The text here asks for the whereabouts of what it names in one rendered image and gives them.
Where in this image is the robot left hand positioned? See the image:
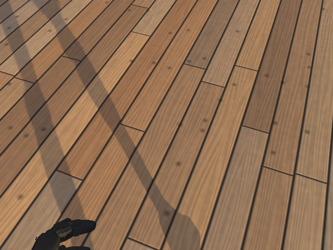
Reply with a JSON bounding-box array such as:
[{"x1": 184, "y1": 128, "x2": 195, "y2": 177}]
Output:
[{"x1": 31, "y1": 218, "x2": 96, "y2": 250}]

